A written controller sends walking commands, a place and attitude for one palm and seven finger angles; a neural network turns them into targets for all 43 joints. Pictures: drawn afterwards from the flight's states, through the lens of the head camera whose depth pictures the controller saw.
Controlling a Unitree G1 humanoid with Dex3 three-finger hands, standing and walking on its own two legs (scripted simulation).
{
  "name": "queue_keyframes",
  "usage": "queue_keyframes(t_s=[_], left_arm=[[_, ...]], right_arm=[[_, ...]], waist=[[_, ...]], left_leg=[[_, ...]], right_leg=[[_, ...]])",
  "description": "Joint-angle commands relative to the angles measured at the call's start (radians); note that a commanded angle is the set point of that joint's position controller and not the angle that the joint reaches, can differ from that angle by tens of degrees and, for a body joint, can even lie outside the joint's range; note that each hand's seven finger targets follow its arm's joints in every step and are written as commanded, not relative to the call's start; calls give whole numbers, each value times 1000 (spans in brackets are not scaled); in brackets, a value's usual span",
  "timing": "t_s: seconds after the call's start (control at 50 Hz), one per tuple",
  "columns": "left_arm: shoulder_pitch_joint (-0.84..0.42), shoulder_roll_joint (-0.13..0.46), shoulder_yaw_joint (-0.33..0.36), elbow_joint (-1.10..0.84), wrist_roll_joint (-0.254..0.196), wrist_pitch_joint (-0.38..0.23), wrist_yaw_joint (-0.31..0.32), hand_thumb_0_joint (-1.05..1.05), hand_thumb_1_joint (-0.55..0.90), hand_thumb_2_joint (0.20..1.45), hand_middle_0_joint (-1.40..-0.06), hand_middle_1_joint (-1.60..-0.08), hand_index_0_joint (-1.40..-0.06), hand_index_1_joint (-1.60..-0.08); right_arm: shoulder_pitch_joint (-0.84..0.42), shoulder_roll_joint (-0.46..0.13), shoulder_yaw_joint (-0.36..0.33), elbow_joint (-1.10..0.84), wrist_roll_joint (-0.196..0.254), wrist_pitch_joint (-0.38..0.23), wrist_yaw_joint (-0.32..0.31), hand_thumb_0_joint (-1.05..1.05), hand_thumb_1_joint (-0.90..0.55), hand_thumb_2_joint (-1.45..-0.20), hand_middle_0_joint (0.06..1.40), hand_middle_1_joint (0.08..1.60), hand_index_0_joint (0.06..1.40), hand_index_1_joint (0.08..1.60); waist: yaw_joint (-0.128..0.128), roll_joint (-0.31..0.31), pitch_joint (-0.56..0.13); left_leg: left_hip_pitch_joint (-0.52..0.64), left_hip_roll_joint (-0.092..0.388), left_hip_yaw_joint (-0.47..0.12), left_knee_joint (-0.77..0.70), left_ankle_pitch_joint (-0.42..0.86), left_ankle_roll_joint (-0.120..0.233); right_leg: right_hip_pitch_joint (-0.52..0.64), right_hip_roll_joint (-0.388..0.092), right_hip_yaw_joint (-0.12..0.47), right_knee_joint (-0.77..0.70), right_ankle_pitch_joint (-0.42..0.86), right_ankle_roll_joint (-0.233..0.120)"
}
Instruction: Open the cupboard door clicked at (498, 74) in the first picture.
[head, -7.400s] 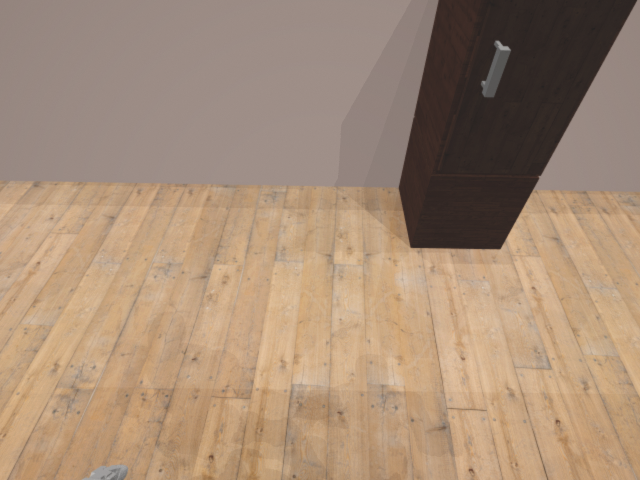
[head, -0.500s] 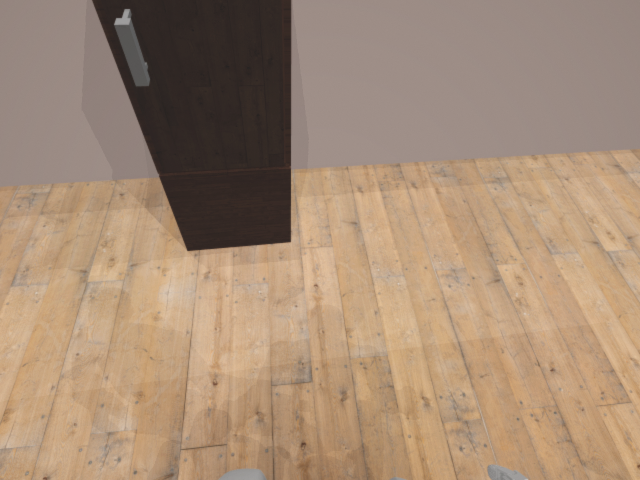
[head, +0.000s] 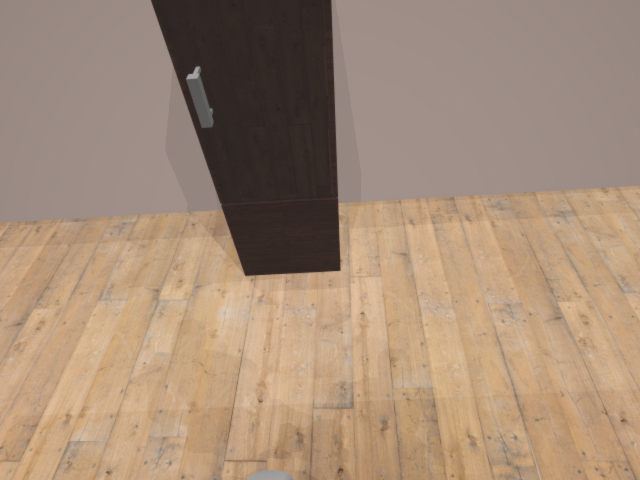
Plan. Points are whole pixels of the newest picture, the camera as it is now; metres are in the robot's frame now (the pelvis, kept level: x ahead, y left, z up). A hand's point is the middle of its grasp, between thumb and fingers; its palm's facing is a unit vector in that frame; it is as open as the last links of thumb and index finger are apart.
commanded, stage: take the last steps up to it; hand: left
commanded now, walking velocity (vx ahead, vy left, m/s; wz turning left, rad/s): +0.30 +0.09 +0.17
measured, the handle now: (202, 96) +0.92 +0.34 +0.03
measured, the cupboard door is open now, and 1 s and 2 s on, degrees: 0 0 0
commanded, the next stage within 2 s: come to a stop and stand still in 1.22 s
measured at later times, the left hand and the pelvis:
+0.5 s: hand out of the picture -0.01 +0.26 -0.17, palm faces +0.13 -0.98 -0.17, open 7.4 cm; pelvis +0.05 +0.08 +0.01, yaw +4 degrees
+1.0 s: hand (209, 377) +0.31 +0.22 -0.16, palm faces +0.10 -0.97 -0.21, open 7.2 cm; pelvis +0.22 +0.04 +0.00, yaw +3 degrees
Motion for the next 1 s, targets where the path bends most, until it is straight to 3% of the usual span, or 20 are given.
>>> queue_keyframes(t_s=[0.0, 0.16, 0.2, 0.26, 0.28, 0.32, 0.34, 0.36, 0.4, 0.48, 0.6, 0.72, 0.74, 0.78, 0.8, 0.82, 0.84, 0.88, 0.9, 0.98], left_arm=[[28, 190, 56, -42, 4, -33, 15, 0, 900, 900, -200, -300, -200, -300], [193, 211, 60, 71, 16, -52, 3, 0, 900, 900, -200, -300, -200, -300], [182, 223, 63, 84, 19, -49, 1, 0, 900, 900, -200, -300, -200, -300], [139, 213, 61, 102, 7, -37, -4, 0, 900, 900, -200, -300, -200, -300], [130, 182, 57, 104, 3, -34, -7, 0, 900, 900, -200, -300, -200, -300], [79, 64, 30, 52, 0, -28, -16, 0, 900, 900, -200, -300, -200, -300], [-3, 89, 33, 26, 10, -26, -11, 0, 900, 900, -200, -300, -200, -300], [-32, 91, 37, 30, 11, -26, -16, 0, 900, 900, -200, -300, -200, -300], [11, 88, 39, 69, 10, -30, -34, 0, 900, 900, -200, -300, -200, -300], [68, 72, 38, 98, 6, -19, -35, 0, 900, 900, -200, -300, -200, -300], [-77, 60, 37, 41, 2, -14, -36, 0, 900, 900, -200, -300, -200, -300], [-171, 50, 39, 3, -1, -27, -38, 0, 900, 900, -200, -300, -200, -300], [-139, 56, 42, 8, 0, -32, -38, 0, 900, 900, -200, -300, -200, -300], [86, 101, 55, 76, 5, -51, -33, 0, 900, 900, -200, -300, -200, -300], [231, 179, 77, 120, 13, -68, -23, 0, 900, 900, -200, -300, -200, -300], [339, 289, 102, 142, 4, -71, -13, 0, 900, 900, -200, -300, -200, -300], [300, 304, 101, 133, -12, -66, -10, 0, 900, 900, -200, -300, -200, -300], [102, 201, 77, 80, -12, -59, -2, 0, 900, 900, -200, -300, -200, -300], [47, 150, 60, 68, -7, -64, 0, 0, 900, 900, -200, -300, -200, -300], [33, 86, 45, 77, 7, -80, 2, 0, 900, 900, -200, -300, -200, -300]], right_arm=[[9, -62, -15, -52, -15, -32, 12, 0, -900, -900, 200, 300, 200, 300], [-89, -23, 4, -68, -11, -60, 27, 0, -900, -900, 200, 300, 200, 300], [-62, -11, 9, -64, -7, -68, 27, 0, -900, -900, 200, 300, 200, 300], [72, -6, 16, -13, -6, -86, 17, 0, -900, -900, 200, 300, 200, 300], [141, -34, 11, 14, -3, -94, 7, 0, -900, -900, 200, 300, 200, 300], [321, -188, -22, 57, -14, -104, -16, 0, -900, -900, 200, 300, 200, 300], [326, -183, -19, 68, -16, -104, -22, 0, -900, -900, 200, 300, 200, 300], [280, -147, -8, 64, -14, -107, -29, 0, -900, -900, 200, 300, 200, 300], [187, -81, 14, 44, -9, -123, -33, 0, -900, -900, 200, 300, 200, 300], [192, -42, 22, 63, 1, -149, -41, 0, -900, -900, 200, 300, 200, 300], [276, -25, 22, 117, -3, -156, -46, 0, -900, -900, 200, 300, 200, 300], [300, -36, 14, 147, -18, -148, -46, 0, -900, -900, 200, 300, 200, 300], [299, -43, 13, 147, -17, -145, -46, 0, -900, -900, 200, 300, 200, 300], [281, -52, 11, 147, -7, -144, -42, 0, -900, -900, 200, 300, 200, 300], [289, -25, 14, 136, 5, -148, -32, 0, -900, -900, 200, 300, 200, 300], [313, 33, 24, 100, 15, -154, -30, 0, -900, -900, 200, 300, 200, 300], [255, 5, 21, 81, 20, -143, -32, 0, -900, -900, 200, 300, 200, 300], [153, 12, 9, 55, 2, -132, -22, 0, -900, -900, 200, 300, 200, 300], [153, 34, 13, 62, -7, -123, -17, 0, -900, -900, 200, 300, 200, 300], [227, 69, 17, 81, -16, -89, -9, 0, -900, -900, 200, 300, 200, 300]], waist=[[18, -217, 6], [86, -215, 32], [74, -232, 22], [8, -207, 0], [-25, -107, -19], [-102, 295, 5], [-113, 242, 53], [-91, 204, 98], [-36, 78, 124], [6, 44, 79], [-13, 38, 116], [-28, 62, 141], [-12, 49, 123], [89, -13, -13], [145, -111, -128], [146, -324, -248], [143, -222, -243], [80, -119, -37], [42, -107, 8], [-32, -159, 5]], left_leg=[[-107, 69, 8, 112, 73, -26], [-59, 95, 97, -227, 20, -13], [26, 86, 121, -317, -8, -1], [298, 45, 202, -547, 112, 4], [431, 58, 177, -617, 96, 5], [526, 410, -300, -853, -190, 136], [447, 445, -364, -898, -258, 172], [385, 425, -336, -905, -238, 179], [329, 362, -188, -897, -70, 166], [368, 300, -32, -876, 266, 170], [428, 314, 21, -856, 460, 189], [398, 325, 59, -772, 582, 170], [384, 319, 74, -718, 665, 164], [345, 251, 129, -440, 789, 117], [146, 190, 171, -182, 597, 73], [-89, 34, 181, 164, -117, 29], [-124, 66, 50, 319, -170, 48], [-172, 149, 5, 341, 10, 58], [-132, 168, 14, 286, 68, 47], [-21, 165, 67, 77, 121, 11]], right_leg=[[27, -254, 217, -339, -90, -72], [96, -294, 216, -388, -190, -100], [54, -291, 199, -377, -207, -100], [-91, -211, 93, -287, -258, -48], [-172, -172, 58, -194, -258, -19], [-455, -2, -84, 275, -298, 53], [-491, -23, 12, 419, -292, 34], [-512, -50, 54, 511, -219, 24], [-472, -82, 69, 559, -81, 31], [-435, -75, 60, 541, 40, 56], [-471, -78, 43, 359, 88, 60], [-303, -23, -4, 145, 58, 10], [-227, 2, -23, 116, 46, -2], [75, 53, -51, -11, 117, -25], [342, -103, 128, -37, 142, -83], [511, -393, 560, -161, 285, -210], [412, -434, 621, -255, 106, -257], [122, -359, 477, -330, -164, -193], [5, -307, 371, -346, -112, -157], [-123, -215, 160, -371, 54, -123]])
